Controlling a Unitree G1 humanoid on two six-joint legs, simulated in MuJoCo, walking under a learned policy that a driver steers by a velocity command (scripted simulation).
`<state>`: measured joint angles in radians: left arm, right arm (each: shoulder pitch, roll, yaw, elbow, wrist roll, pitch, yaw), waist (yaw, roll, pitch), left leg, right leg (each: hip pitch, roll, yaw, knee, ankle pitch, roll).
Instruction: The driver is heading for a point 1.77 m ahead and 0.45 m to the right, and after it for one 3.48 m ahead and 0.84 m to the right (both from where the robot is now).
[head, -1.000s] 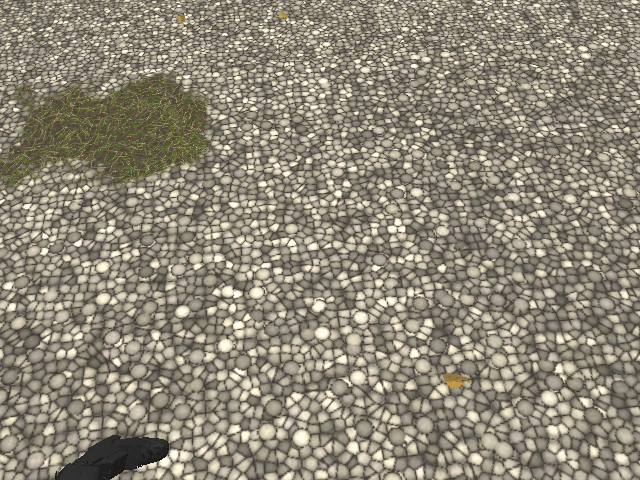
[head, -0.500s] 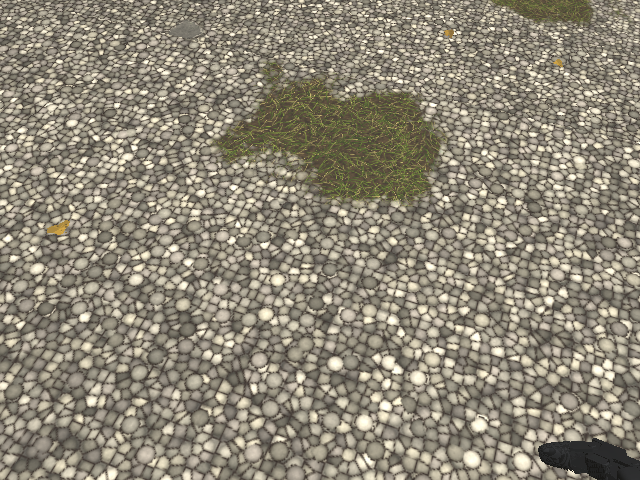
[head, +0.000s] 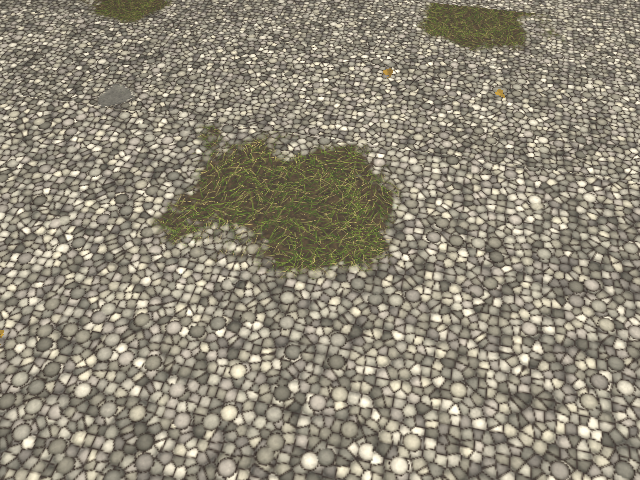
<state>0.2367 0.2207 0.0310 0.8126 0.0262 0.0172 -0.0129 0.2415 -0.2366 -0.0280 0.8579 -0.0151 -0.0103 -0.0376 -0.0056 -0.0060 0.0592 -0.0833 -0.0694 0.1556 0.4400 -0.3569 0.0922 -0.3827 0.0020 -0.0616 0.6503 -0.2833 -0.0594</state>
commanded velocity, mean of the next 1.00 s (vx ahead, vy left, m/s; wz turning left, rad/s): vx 0.02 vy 0.00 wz -0.48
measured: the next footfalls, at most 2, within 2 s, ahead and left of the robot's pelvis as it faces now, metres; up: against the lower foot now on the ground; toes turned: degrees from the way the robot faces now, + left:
right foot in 0.02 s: +0.09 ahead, -0.09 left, +0.00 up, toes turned -3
left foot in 0.50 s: +0.10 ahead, +0.11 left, +0.00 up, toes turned -22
